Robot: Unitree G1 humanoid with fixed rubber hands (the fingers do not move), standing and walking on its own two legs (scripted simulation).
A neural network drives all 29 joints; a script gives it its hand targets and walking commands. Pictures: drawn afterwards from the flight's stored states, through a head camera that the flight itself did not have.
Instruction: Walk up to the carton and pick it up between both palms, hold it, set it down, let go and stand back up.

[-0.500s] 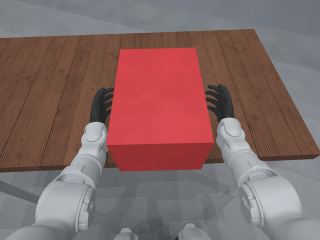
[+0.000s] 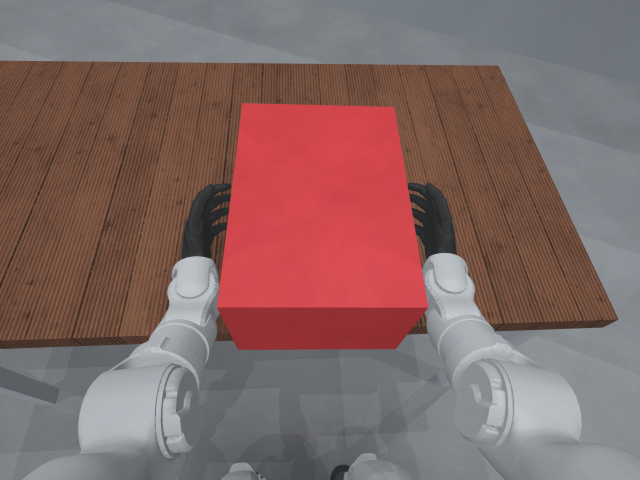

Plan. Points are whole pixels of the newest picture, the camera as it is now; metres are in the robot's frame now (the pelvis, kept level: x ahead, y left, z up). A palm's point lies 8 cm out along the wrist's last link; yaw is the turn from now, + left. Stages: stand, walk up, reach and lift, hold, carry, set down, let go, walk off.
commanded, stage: reach and lift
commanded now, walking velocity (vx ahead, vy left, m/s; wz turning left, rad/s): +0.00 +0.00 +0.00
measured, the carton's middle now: (318, 224) +0.45 -0.03 -0.01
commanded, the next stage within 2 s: none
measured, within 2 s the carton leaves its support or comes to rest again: leaves its support in 1.44 s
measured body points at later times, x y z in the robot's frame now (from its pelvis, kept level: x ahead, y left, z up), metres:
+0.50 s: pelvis +0.03 +0.01 +0.03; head +0.13 +0.01 +0.47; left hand +0.42 +0.14 +0.01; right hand +0.40 -0.18 +0.02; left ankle +0.03 +0.15 -0.71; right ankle +0.02 -0.09 -0.71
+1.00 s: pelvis +0.04 +0.01 +0.03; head +0.13 +0.01 +0.47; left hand +0.42 +0.14 +0.01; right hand +0.40 -0.18 +0.02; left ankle +0.03 +0.15 -0.71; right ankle +0.02 -0.09 -0.71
